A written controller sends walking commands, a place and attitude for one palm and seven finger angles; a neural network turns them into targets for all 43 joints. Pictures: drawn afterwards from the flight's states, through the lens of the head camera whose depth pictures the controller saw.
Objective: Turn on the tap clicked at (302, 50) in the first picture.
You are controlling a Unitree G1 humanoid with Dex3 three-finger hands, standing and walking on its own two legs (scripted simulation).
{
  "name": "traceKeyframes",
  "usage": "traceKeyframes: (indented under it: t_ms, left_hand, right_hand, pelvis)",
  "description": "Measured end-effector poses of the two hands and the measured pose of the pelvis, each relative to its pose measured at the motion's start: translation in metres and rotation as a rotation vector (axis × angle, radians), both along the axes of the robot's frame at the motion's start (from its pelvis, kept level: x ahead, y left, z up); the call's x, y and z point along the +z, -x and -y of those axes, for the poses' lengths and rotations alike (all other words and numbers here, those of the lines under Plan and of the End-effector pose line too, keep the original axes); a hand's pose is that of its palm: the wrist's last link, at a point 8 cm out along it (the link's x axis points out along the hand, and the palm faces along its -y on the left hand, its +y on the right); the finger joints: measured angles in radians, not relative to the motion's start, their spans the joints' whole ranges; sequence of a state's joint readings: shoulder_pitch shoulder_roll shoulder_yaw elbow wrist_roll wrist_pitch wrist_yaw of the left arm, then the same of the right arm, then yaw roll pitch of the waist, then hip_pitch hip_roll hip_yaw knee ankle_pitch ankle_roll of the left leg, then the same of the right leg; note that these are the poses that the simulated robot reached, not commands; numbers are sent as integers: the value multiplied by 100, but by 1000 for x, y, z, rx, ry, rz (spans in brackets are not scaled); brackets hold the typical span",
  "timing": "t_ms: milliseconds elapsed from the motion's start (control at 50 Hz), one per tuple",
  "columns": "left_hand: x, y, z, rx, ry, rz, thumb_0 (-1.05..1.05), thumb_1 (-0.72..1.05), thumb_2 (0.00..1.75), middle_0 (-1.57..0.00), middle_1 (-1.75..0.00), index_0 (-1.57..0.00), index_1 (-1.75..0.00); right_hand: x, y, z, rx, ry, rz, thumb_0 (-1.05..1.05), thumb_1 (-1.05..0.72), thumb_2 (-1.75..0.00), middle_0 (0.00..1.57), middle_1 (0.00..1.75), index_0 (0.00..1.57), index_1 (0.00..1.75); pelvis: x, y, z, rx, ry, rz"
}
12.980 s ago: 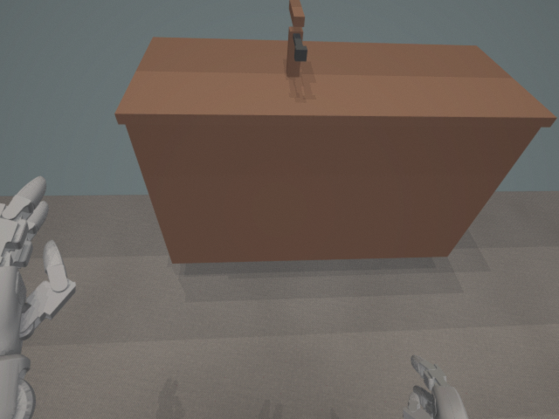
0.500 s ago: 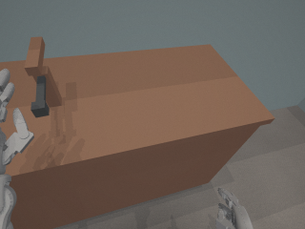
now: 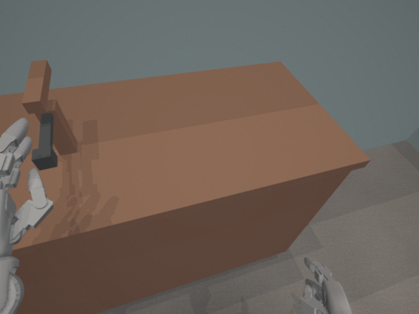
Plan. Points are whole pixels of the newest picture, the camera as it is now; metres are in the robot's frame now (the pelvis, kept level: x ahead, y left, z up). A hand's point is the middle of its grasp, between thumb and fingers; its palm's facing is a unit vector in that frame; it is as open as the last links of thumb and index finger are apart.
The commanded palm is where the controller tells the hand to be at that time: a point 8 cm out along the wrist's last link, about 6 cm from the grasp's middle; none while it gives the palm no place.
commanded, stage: look again from close up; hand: left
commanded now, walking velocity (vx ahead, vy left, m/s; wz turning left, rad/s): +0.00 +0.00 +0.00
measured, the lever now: (45, 158) +0.31 +0.32 +0.12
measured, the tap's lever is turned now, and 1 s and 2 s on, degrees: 3 3 3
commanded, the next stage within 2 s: come to a stop and stand still in 0.10 s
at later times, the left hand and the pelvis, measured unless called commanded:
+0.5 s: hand (64, 199) +0.22 +0.23 +0.17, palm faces +0.38 -0.85 -0.37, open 7.4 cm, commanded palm +0.15 +0.27 +0.17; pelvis -0.02 -0.01 +0.00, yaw -1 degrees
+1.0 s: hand (65, 202) +0.23 +0.24 +0.15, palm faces +0.36 -0.87 -0.35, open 7.4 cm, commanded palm +0.16 +0.27 +0.17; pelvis +0.00 -0.01 +0.00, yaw -1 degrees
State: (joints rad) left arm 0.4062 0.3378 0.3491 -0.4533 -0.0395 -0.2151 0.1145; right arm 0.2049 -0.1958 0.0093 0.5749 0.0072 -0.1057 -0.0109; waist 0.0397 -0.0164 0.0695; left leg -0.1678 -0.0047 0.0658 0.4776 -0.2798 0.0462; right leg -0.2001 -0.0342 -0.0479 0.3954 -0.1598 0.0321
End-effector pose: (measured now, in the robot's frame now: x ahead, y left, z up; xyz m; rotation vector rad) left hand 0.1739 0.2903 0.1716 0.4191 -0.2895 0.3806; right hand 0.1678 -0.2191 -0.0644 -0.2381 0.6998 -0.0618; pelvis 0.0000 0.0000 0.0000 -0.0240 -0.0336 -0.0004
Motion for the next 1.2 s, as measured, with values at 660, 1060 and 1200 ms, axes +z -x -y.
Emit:
traceKeyframes:
  t_ms: [660, 1060, 1200]
  left_hand:
    - [-25, 13, 17, -33, -2, -126, 2, 89, 90, -22, -30, -22, -30]
    - [-14, -14, 5, -37, 1, -59, 1, 89, 90, -21, -30, -21, -30]
    - [0, -9, 5, -38, -19, 4, 2, 89, 90, -21, -30, -21, -30]
  right_hand:
    - [-5, 33, 19, -36, -2, 3, 2, -90, -90, 20, 30, 20, 30]
    - [7, 5, 7, -17, 12, 36, 2, -90, -90, 20, 30, 20, 30]
    - [3, -2, 1, 10, 18, 7, 2, -90, -90, 20, 30, 20, 30]
  pelvis:
    - [-2, 19, 16, -19, -17, 0]
    - [0, 2, 5, -14, -7, -11]
    - [0, -1, 2, -3, -1, -10]
